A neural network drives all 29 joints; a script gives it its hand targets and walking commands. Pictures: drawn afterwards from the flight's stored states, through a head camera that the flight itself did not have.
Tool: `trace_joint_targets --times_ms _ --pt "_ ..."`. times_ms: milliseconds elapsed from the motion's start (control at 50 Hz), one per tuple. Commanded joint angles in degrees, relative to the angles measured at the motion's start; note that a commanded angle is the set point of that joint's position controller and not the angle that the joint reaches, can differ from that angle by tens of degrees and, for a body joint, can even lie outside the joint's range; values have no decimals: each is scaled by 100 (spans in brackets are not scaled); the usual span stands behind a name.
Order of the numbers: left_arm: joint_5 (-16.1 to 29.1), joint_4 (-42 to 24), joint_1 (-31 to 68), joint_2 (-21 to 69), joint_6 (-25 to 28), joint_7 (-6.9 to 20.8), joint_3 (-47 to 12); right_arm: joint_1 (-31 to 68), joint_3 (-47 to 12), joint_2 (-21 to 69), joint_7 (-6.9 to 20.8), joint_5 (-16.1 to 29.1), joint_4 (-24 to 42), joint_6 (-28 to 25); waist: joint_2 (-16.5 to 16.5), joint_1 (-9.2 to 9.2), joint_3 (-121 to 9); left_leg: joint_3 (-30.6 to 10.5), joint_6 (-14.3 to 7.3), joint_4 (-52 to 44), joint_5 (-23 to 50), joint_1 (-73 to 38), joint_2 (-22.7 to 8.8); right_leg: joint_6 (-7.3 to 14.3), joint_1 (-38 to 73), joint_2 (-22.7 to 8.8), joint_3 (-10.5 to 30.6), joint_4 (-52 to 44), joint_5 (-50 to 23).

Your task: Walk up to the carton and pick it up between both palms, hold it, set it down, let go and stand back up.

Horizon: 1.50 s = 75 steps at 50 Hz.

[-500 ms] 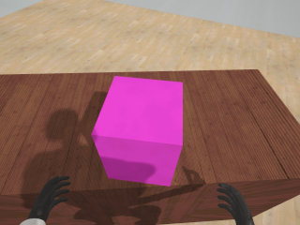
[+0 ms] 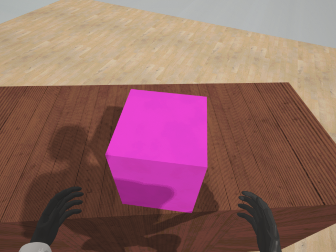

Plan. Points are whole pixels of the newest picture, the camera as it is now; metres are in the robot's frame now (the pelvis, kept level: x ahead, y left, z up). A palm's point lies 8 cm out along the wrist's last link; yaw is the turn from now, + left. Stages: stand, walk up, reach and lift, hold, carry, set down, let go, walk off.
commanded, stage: reach and lift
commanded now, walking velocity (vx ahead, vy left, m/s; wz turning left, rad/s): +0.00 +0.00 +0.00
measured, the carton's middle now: (162, 153) +0.38 +0.02 +0.01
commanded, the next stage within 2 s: none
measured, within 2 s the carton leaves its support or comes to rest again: neither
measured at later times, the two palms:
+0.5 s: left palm (62, 189) +0.26 +0.24 +0.06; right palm (254, 194) +0.24 -0.16 +0.07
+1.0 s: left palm (63, 143) +0.33 +0.23 +0.13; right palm (250, 150) +0.31 -0.16 +0.12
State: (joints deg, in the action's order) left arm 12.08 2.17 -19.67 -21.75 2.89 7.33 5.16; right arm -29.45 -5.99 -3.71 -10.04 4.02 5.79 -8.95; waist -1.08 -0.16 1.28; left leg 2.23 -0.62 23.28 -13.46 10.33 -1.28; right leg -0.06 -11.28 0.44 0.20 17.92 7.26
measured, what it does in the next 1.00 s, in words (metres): stands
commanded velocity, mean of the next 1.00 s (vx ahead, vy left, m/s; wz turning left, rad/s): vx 0.00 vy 0.00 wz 0.00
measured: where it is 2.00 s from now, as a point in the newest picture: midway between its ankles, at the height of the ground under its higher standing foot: outside the picture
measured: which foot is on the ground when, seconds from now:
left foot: down 0.00-1.00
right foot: down 0.00-1.00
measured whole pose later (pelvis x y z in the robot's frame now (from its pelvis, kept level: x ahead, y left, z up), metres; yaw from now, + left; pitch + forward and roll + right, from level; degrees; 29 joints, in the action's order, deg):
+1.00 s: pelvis +0.00 +0.00 +0.00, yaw +0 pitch +1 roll -1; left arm 13.9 -0.7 16.7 -23.0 -32.5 6.8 6.9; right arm 9.9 0.5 -4.7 -14.7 9.8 6.8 24.4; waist -0.9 -0.2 0.9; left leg 2.2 -0.6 23.3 -13.7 10.3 -1.3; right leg -0.6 -11.0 0.4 0.2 17.4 7.1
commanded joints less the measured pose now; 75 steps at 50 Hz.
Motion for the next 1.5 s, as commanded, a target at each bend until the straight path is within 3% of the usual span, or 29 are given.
trace_joint_targets --times_ms 0,60,80,200,300,340,380,440,480,660,740,800,840,880,900,940,960,1000,1020,1060,1080,1100,1160,1220,1280,1340,1360,1420,1480 --pt "406 -957 1067 -950 4 -93 -175 849 101 -9 -88 543 1055 317 718 436 -502 -2 20 -1017 -591 1084 -237 129 1911 51 227 63 705" --pt "469 -1423 929 -943 -121 -172 -190 769 199 -53 -134 611 1355 551 728 380 -754 24 13 -981 -148 1026 -261 105 2306 47 218 157 37" --pt "549 -1401 1583 -1067 -188 -161 -176 1438 165 -65 -144 583 1527 656 620 377 -786 37 -6 -930 -467 1036 -156 88 2033 -41 342 75 525" --pt "548 -917 1877 -1079 -704 -134 -25 1703 318 -35 -225 591 983 1227 503 293 -827 116 129 -786 157 622 -79 83 1912 -137 257 0 200" --pt "267 -1734 1443 -781 -1368 -45 263 1457 405 -551 -373 956 1321 1409 571 145 -1214 86 364 -383 2101 -411 -14 78 2137 24 178 -17 -1324" --pt "205 -2016 1664 -796 -1521 -129 450 1849 392 -581 -347 991 1673 1379 610 355 -1373 148 419 -345 2393 -375 15 71 2148 86 138 6 -1359" --pt "192 -2251 1906 -841 -1646 -203 459 1961 517 -656 -338 976 1747 1408 751 302 -1380 111 436 -342 2489 -420 -13 73 2078 88 115 57 -1388" --pt "235 -2137 2072 -964 -1855 -190 604 2130 464 -672 -345 953 2008 1516 446 311 -1371 184 339 -347 2265 -316 69 -27 2115 4 176 38 -1478" --pt "216 -1805 2616 -1055 -1983 -194 572 2581 443 -593 -342 930 1719 1822 539 298 -1252 233 308 -494 1619 -159 54 -7 2013 -42 178 -11 -908" --pt "118 -1192 3894 -1075 -2821 -123 735 3749 860 -823 -475 931 1067 2677 456 -8 -1213 272 262 -682 1285 -141 17 -21 2049 -39 180 -34 -989" --pt "23 -899 4174 -1129 -3085 -40 972 4169 701 -802 -532 1102 1093 2868 368 112 -1418 303 212 -655 1304 5 76 -86 2192 -82 230 3 -1074" --pt "-20 -1106 4354 -1001 -3178 35 952 4273 786 -863 -578 1102 930 3042 284 -35 -1568 249 245 -586 1682 -150 43 -113 2267 -66 205 24 -1484" --pt "-24 -1105 5029 -1094 -3242 13 801 4793 925 -884 -569 1039 841 3125 516 -170 -1567 193 299 -605 1680 -161 33 -70 2169 -10 168 50 -1346" --pt "32 -1154 4934 -1047 -3309 -52 767 4821 905 -902 -551 1187 744 3194 515 -105 -1525 177 337 -603 1761 -186 37 -36 2108 27 132 10 -1359" --pt "115 -1036 5464 -1218 -3338 -33 720 5252 998 -890 -575 1107 793 3253 559 -265 -1630 194 305 -611 1484 -58 46 -40 2131 -56 190 6 -1280" --pt "97 -853 5973 -1292 -3383 -76 814 5816 1051 -926 -565 1126 682 3279 595 -191 -1850 204 294 -584 1340 89 69 -33 2183 -20 139 113 -1225" --pt "24 -858 5364 -1125 -3449 -122 759 5369 1084 -1024 -535 1172 586 3292 445 -168 -1695 135 290 -636 1521 -39 35 -4 2225 38 143 86 -1375" --pt "173 -389 5900 -1199 -3573 -72 724 5949 1045 -1009 -559 1176 466 3372 253 -279 -1724 201 240 -551 1528 109 77 -51 2260 -10 142 114 -1589" --pt "43 -530 5743 -999 -3609 -97 684 5722 1022 -1019 -565 1257 322 3361 459 -286 -1870 149 277 -584 1710 -46 73 -39 2294 24 100 147 -1793" --pt "-156 -4 5637 -1037 -3786 -13 858 5701 896 -1100 -575 1312 -40 3409 266 -230 -1717 111 288 -558 1912 -227 65 -68 2459 25 90 63 -1958" --pt "-156 175 6402 -1158 -3835 -18 852 6438 1013 -1258 -558 1275 -172 3480 444 -329 -1789 155 305 -525 1784 -38 77 -64 2229 24 63 99 -1779" --pt "-122 -295 6247 -1109 -3820 -42 823 6382 996 -1289 -553 1371 78 3469 350 -302 -2074 76 318 -474 2144 -173 48 -83 2394 74 58 160 -2059" --pt "-208 76 6724 -1206 -3781 -55 865 6641 1009 -1195 -608 1305 -420 3478 407 -421 -2071 114 325 -436 2164 -90 129 -127 2418 3 113 156 -2288" --pt "-164 -387 6733 -1203 -3787 -98 811 6813 1037 -1283 -632 1463 -210 3407 449 -472 -2454 46 393 -301 2819 -316 143 -168 2650 79 68 227 -2832" --pt "-75 403 7644 -1493 -3717 -96 964 7762 1113 -1354 -614 1289 -514 3454 148 -529 -2471 90 256 -371 1894 214 179 -197 2537 20 118 263 -2385" --pt "-149 1445 7966 -1425 -3590 -101 828 7915 1329 -1193 -614 1153 -1669 3541 428 -615 -1859 66 222 -552 1026 625 167 -146 2234 -76 117 165 -1665" --pt "-76 1371 8069 -1452 -3543 -91 823 8096 1348 -1259 -613 1153 -1369 3464 286 -607 -2039 84 208 -563 1038 495 146 -130 2295 -62 91 140 -1730" --pt "-98 792 7996 -1348 -3488 -215 636 7995 1281 -1268 -539 1378 -1430 3342 713 -625 -2767 -9 363 -346 2177 -226 89 -40 2412 96 17 212 -2143" --pt "-7 1901 8867 -1339 -3412 -193 433 8894 1400 -1333 -485 1201 -2219 3385 570 -815 -2369 -62 338 -306 1856 -7 82 -16 1926 112 -62 107 -1636"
